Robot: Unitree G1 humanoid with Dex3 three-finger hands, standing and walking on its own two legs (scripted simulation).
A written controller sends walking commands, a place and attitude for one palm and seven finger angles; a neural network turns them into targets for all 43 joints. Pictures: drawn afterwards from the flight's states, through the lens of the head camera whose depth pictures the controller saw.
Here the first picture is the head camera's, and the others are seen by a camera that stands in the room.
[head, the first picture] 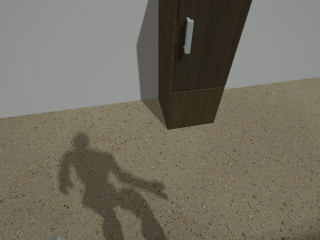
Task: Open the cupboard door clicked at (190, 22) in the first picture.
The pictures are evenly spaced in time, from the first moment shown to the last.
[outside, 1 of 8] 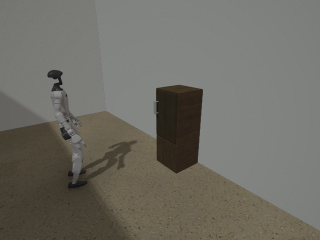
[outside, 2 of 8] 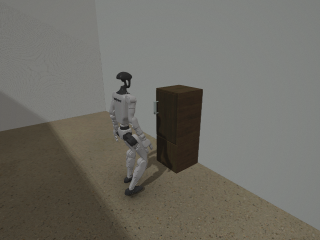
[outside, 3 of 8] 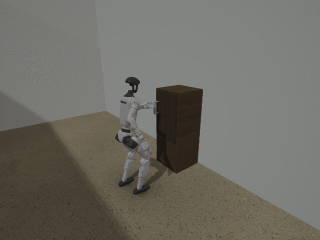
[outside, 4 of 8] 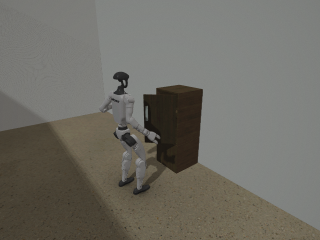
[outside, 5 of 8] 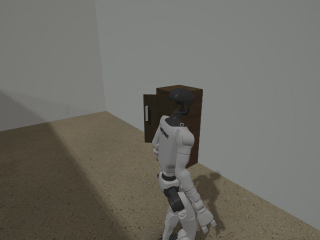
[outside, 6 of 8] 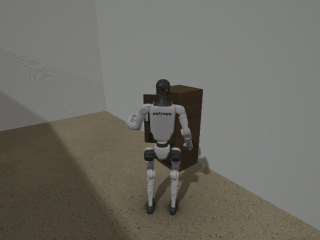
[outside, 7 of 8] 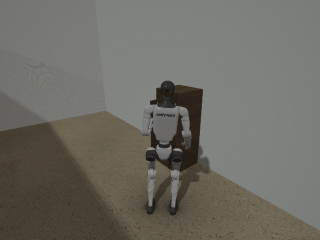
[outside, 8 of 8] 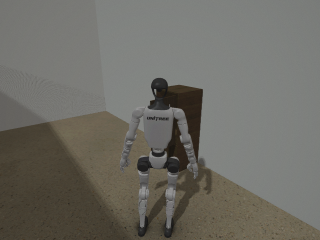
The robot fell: no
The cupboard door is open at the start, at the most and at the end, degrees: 0 96 96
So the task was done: yes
